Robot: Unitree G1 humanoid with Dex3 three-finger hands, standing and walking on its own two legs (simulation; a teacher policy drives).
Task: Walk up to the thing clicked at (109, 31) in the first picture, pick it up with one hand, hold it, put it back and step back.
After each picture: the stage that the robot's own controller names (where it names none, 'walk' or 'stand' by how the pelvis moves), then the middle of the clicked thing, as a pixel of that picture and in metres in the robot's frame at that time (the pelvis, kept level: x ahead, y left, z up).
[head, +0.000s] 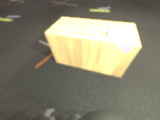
stand; (108, 30) +1.06 -0.15 -0.04
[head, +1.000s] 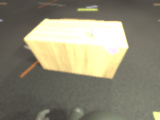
walk; (93, 32) +0.94 +0.07 -0.02
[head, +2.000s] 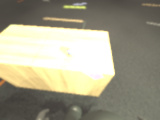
stand; (70, 50) +0.56 +0.23 -0.02
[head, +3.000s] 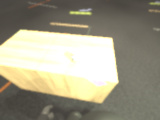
stand; (74, 56) +0.54 +0.19 -0.03
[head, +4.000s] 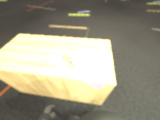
stand; (72, 59) +0.52 +0.20 -0.05
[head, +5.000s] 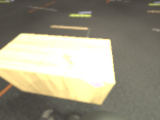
stand; (72, 58) +0.54 +0.21 -0.05
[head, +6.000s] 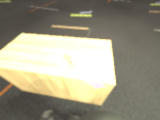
stand; (73, 58) +0.53 +0.21 -0.05
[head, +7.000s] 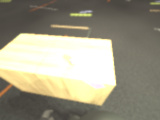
rise first; (72, 58) +0.53 +0.21 -0.05
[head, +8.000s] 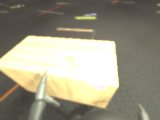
rise first; (75, 59) +0.53 +0.21 -0.04
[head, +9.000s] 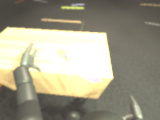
go down; (68, 53) +0.55 +0.20 -0.02
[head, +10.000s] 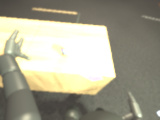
go down; (65, 49) +0.53 +0.19 +0.01
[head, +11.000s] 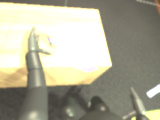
close in; (53, 38) +0.54 +0.22 +0.05
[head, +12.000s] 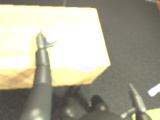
close; (50, 38) +0.55 +0.21 +0.06
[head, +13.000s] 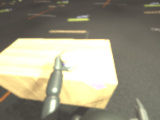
lift; (68, 62) +0.34 +0.16 +0.16
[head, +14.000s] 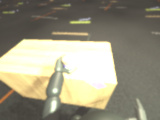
hold; (69, 65) +0.33 +0.16 +0.15
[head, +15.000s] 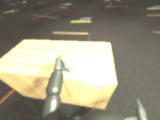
hold; (69, 63) +0.33 +0.16 +0.16
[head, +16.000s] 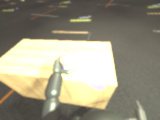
hold; (67, 65) +0.32 +0.17 +0.14
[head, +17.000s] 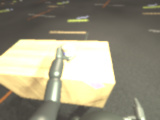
crouch; (69, 53) +0.40 +0.17 +0.17
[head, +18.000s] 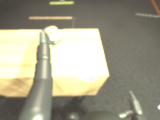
lower; (54, 38) +0.51 +0.22 +0.16
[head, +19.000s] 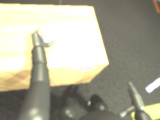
lower; (47, 38) +0.54 +0.22 +0.06
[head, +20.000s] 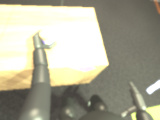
lower; (48, 40) +0.53 +0.22 +0.05
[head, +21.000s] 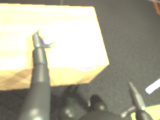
lower; (48, 39) +0.53 +0.22 +0.06
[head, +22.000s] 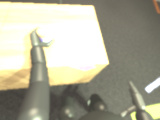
lower; (46, 38) +0.54 +0.22 +0.06
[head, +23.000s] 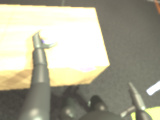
open; (48, 40) +0.53 +0.22 +0.05
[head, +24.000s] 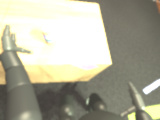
rise; (49, 35) +0.53 +0.22 +0.06
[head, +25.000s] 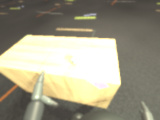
sink last; (74, 58) +0.52 +0.21 +0.00
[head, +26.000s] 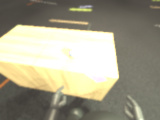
stand; (72, 51) +0.54 +0.21 +0.01
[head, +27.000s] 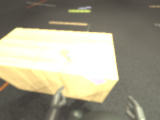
stand; (70, 53) +0.52 +0.22 +0.02
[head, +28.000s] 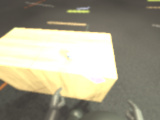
stand; (70, 53) +0.53 +0.21 +0.02
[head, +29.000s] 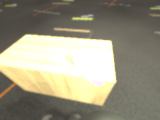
stand; (74, 58) +0.55 +0.21 -0.04
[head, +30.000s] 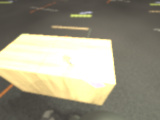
stand; (72, 59) +0.52 +0.21 -0.05
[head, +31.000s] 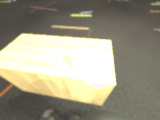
stand; (72, 59) +0.52 +0.21 -0.05
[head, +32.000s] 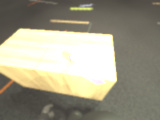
walk; (72, 55) +0.53 +0.21 -0.04
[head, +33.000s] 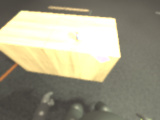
walk; (79, 35) +0.71 +0.17 -0.02
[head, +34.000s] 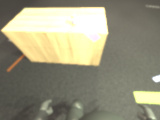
walk; (74, 19) +0.98 +0.30 -0.01
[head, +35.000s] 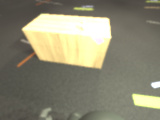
stand; (83, 25) +1.14 +0.21 -0.03
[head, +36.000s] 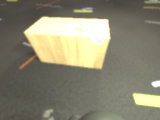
stand; (82, 27) +1.16 +0.20 -0.05
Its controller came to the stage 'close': yes
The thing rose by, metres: 0.21
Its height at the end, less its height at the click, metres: +0.00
